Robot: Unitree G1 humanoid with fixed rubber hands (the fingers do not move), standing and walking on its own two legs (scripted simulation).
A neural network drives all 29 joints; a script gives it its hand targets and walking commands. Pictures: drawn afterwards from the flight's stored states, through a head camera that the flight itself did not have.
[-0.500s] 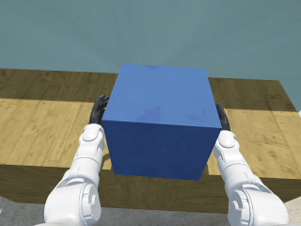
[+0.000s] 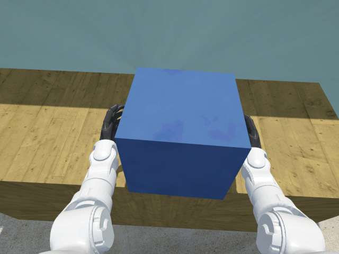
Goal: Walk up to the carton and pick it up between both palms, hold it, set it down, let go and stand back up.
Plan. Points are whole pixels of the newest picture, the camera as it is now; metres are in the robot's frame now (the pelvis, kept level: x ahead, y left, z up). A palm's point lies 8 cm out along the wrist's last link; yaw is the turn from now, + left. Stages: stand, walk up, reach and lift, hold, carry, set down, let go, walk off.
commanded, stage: set down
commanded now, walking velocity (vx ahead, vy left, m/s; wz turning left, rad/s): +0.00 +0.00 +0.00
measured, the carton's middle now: (180, 133) +0.41 -0.02 -0.01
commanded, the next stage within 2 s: none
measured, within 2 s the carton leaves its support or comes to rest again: rests again in 1.16 s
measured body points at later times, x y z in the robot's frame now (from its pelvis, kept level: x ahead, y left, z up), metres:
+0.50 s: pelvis +0.00 +0.00 +0.00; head +0.06 +0.02 +0.45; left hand +0.40 +0.16 +0.02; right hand +0.37 -0.20 +0.01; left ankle -0.03 +0.14 -0.74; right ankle -0.03 -0.09 -0.74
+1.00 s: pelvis +0.00 +0.01 +0.00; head +0.07 +0.03 +0.44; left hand +0.40 +0.16 +0.01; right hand +0.37 -0.20 +0.01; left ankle -0.03 +0.14 -0.74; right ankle -0.03 -0.09 -0.74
